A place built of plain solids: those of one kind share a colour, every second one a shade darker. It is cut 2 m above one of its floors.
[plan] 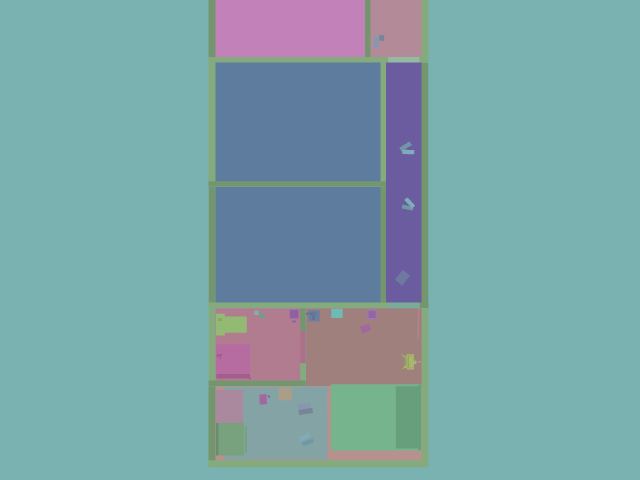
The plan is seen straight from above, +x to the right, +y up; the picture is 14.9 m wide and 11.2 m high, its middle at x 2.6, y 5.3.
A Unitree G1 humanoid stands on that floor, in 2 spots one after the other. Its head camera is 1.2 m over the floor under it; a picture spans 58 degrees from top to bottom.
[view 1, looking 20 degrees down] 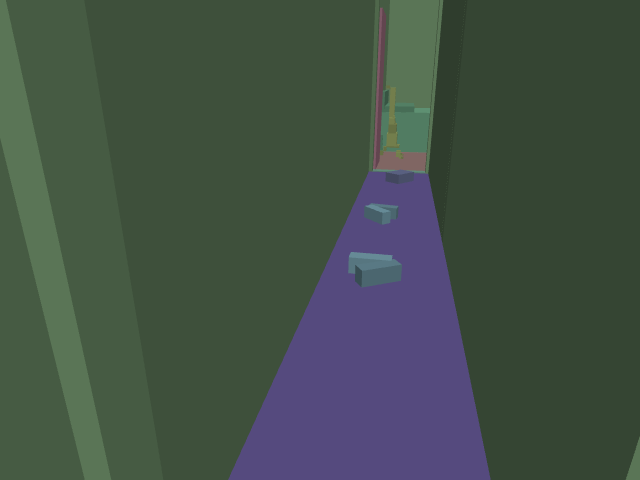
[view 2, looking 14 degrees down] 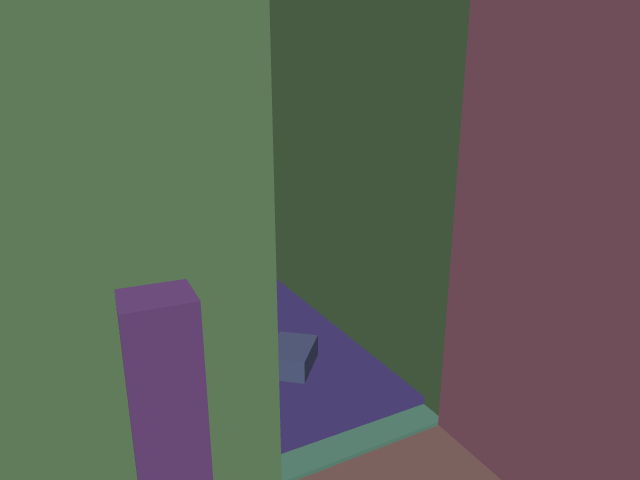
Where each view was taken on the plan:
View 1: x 4.48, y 10.03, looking -79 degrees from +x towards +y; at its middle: wall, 2.74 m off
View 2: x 3.73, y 2.52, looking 63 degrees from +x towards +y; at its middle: wall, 2.83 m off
